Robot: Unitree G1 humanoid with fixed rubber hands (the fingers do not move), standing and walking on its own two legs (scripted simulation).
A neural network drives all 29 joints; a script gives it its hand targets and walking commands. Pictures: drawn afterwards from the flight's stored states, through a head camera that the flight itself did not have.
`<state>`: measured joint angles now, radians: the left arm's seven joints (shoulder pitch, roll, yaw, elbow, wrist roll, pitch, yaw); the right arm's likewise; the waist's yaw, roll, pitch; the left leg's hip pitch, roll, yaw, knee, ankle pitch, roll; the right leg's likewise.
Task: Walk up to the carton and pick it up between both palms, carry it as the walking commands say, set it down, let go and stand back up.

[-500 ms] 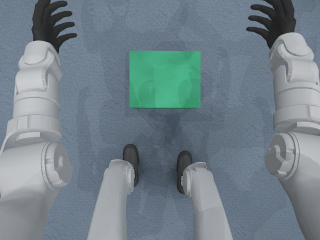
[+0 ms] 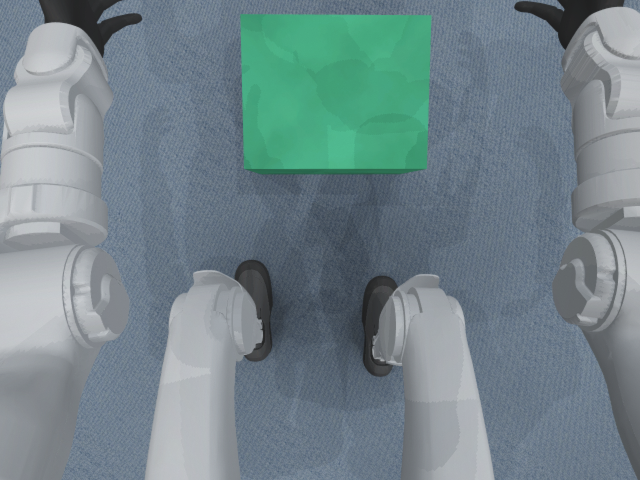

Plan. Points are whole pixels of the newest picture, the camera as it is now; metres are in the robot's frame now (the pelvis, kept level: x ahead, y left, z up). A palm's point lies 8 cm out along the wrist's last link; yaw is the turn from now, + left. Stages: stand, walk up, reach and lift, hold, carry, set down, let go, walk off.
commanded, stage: reach and lift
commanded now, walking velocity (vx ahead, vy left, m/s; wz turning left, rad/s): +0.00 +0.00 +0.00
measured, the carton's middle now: (332, 107) +0.54 -0.02 -0.42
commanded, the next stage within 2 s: none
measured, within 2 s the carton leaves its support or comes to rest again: neither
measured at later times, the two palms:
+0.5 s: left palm (157, 75) +0.54 +0.21 -0.26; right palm (500, 70) +0.55 -0.22 -0.25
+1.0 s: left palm (182, 91) +0.55 +0.21 -0.35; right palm (461, 94) +0.55 -0.21 -0.36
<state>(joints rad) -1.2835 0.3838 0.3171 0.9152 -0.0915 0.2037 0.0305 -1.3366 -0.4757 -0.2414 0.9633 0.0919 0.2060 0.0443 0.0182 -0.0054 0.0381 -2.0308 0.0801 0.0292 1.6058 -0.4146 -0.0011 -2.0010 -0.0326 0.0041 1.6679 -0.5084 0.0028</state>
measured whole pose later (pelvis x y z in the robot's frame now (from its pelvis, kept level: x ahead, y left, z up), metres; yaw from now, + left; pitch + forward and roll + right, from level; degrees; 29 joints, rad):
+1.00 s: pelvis -0.02 +0.00 -0.17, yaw +0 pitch +34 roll +1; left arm -1.62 0.49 0.06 1.25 -0.33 0.05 0.10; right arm -1.61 -0.51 0.01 1.20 0.30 0.08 -0.08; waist 0.00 0.01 0.52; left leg -2.32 0.07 -0.01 2.22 -0.49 -0.01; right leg -2.27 -0.03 0.02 2.30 -0.62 -0.01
